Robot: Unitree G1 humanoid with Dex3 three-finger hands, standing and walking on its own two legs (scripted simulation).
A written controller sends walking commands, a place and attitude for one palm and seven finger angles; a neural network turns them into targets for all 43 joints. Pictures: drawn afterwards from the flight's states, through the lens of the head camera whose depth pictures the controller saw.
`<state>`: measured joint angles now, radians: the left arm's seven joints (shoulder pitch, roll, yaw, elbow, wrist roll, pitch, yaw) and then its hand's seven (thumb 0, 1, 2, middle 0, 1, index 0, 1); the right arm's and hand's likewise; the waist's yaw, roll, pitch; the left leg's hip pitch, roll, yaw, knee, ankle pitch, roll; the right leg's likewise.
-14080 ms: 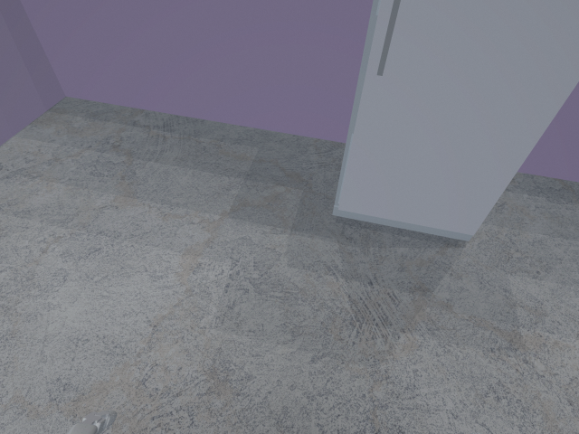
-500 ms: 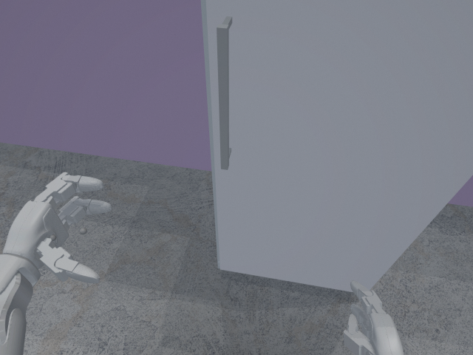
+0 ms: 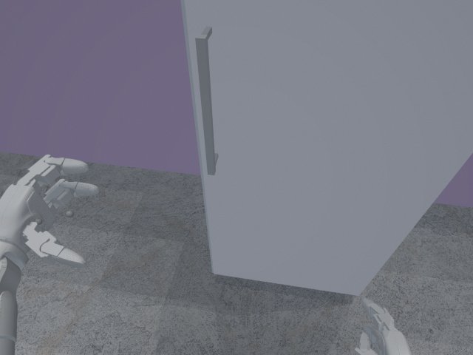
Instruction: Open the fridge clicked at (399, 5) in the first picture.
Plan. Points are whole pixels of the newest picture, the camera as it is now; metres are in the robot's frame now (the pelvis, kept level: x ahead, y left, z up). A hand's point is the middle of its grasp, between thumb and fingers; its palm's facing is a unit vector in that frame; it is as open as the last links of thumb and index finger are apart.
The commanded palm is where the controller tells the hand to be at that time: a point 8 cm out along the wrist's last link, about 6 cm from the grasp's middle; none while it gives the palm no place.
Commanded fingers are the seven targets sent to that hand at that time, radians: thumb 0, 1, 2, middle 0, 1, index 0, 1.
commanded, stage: raise the hand to about handle height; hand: left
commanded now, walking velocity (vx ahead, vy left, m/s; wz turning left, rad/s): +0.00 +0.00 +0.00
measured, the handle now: (209, 111) +0.54 +0.10 +0.15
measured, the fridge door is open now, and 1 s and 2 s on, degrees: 0 0 0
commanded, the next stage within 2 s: move the hooked fingers beside the handle in 0.18 s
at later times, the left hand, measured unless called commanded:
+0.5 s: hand (101, 201) +0.30 +0.24 +0.14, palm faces -0.03 -1.00 -0.05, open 14.0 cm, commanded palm +0.28 +0.29 +0.14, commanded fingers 0.00 -0.50 0.30 -0.30 -1.20 -0.30 -1.20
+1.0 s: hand (131, 174) +0.36 +0.22 +0.13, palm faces -0.08 -1.00 -0.02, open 14.0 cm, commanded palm +0.35 +0.27 +0.14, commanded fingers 0.00 -0.50 0.30 -0.30 -1.20 -0.30 -1.20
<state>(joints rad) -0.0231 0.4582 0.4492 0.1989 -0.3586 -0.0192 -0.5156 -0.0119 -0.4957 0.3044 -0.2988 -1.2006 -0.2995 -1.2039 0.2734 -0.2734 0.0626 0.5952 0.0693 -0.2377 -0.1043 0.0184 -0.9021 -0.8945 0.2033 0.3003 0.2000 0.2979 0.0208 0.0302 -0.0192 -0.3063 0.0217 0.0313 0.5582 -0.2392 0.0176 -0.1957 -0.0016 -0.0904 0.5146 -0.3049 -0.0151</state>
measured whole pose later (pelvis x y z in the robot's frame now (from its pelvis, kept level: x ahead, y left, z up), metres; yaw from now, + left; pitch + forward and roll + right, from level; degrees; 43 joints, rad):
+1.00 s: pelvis +0.01 +0.00 +0.00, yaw -1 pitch +2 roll -1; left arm -0.33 0.40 0.32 0.46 -0.29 -0.05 -0.41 -0.01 -0.50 0.30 -0.30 -1.20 -0.30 -1.20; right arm 0.28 -0.27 0.04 0.62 0.08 -0.16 -0.11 0.02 -0.90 -0.89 0.20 0.30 0.20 0.30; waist -0.01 0.03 -0.03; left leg -0.36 0.02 0.04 0.58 -0.26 0.01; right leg -0.26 0.00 -0.08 0.56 -0.33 -0.02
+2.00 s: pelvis +0.01 -0.01 -0.01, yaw -2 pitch +9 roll -1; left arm -0.85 0.44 0.34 1.06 -0.16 -0.23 -0.26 -0.01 -0.50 0.30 -0.30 -1.20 -0.30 -1.20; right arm 0.37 -0.28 0.02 0.67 0.05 -0.01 -0.06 0.01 -0.90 -0.89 0.20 0.30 0.20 0.30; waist -0.12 0.01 -0.05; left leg -0.53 0.05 0.06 0.66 -0.29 0.00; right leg -0.45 0.02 -0.06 0.64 -0.35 -0.03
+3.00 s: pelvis +0.01 +0.01 -0.02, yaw -2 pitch +9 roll -1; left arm -0.85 0.34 0.22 1.02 -0.16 -0.23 -0.21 -0.01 -0.50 0.30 -0.29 -1.20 -0.30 -1.20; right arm 0.36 -0.27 0.02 0.68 0.04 -0.02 -0.04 0.01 -0.90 -0.89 0.20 0.30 0.20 0.30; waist -0.10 0.02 -0.07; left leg -0.57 0.03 0.05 0.71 -0.31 0.02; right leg -0.47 0.00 -0.07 0.68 -0.36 -0.01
